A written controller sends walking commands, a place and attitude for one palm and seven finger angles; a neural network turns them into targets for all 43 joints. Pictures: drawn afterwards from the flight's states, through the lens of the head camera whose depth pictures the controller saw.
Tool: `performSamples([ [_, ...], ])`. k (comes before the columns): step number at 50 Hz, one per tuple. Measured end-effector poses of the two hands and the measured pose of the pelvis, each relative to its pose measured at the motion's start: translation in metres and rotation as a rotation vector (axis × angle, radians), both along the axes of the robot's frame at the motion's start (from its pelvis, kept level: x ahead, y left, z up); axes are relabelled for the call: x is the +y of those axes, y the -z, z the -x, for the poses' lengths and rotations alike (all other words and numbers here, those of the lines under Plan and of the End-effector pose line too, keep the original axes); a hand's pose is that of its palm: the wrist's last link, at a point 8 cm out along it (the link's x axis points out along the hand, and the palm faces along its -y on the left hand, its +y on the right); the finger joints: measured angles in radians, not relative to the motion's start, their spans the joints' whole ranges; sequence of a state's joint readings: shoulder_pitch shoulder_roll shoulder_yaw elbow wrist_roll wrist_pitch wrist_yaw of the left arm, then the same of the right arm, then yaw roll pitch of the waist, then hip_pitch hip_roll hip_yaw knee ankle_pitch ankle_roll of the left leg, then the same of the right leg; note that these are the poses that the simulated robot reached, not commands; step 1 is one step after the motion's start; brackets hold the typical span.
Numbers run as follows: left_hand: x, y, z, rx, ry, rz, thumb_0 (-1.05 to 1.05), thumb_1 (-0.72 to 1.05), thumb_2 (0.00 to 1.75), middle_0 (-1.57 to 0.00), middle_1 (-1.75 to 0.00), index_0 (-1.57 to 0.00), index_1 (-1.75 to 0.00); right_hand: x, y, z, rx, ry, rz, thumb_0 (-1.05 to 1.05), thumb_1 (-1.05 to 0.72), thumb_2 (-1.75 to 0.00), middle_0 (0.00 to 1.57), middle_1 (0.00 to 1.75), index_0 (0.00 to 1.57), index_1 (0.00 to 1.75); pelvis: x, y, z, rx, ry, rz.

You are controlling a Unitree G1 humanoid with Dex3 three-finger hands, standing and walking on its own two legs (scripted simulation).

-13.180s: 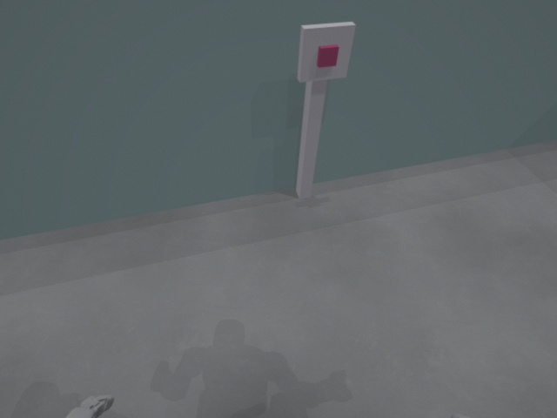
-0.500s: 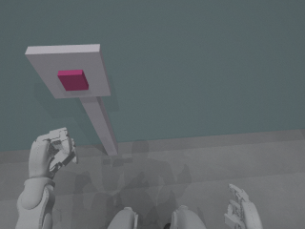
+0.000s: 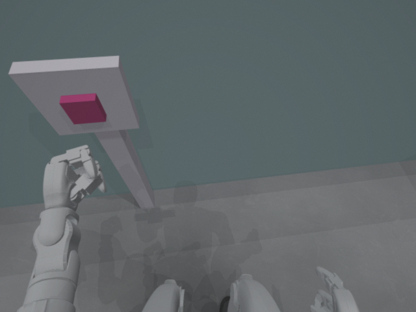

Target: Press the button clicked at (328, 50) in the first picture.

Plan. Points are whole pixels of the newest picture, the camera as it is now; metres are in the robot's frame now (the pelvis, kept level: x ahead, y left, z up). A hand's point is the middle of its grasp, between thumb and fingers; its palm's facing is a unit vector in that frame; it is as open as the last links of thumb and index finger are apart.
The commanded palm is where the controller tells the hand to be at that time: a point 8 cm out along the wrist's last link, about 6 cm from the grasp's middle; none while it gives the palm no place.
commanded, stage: aim a knuckle at the button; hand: left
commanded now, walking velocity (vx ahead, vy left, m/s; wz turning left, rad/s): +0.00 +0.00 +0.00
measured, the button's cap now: (84, 108) +0.49 +0.27 +0.06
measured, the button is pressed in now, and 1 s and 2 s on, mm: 0 0 0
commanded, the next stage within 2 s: none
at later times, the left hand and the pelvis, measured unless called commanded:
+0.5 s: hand (108, 153) +0.40 +0.21 +0.02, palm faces +0.18 -0.98 -0.03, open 3.1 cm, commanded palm +0.36 +0.26 +0.03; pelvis -0.01 +0.02 -0.01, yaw -1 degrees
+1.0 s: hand (109, 154) +0.40 +0.21 +0.02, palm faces +0.18 -0.98 -0.04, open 3.1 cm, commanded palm +0.36 +0.26 +0.03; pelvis +0.00 +0.01 +0.00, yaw -1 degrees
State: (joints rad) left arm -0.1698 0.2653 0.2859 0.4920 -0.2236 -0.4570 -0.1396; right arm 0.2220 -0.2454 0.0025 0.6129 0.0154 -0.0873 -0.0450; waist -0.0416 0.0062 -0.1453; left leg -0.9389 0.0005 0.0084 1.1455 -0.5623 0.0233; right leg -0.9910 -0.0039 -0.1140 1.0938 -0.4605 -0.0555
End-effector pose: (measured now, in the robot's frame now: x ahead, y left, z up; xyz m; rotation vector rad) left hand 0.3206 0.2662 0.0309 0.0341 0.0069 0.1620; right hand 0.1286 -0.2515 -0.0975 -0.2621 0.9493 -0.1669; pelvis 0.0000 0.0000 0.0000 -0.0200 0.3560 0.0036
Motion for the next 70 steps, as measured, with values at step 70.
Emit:
performSamples([
  [70,-0.006,0.008,-0.039,-0.027,-0.038,-0.008,0.02,0.89,0.9,-1.3,-1.5,-1.3,-1.5,0.001,0.011,0.027,0.13,0.029,0.003,0.0,-0.91,-0.9,0.21,0.3,0.2,0.3,0.004,0.004,0.006,0.023,0.004,0.005],
])
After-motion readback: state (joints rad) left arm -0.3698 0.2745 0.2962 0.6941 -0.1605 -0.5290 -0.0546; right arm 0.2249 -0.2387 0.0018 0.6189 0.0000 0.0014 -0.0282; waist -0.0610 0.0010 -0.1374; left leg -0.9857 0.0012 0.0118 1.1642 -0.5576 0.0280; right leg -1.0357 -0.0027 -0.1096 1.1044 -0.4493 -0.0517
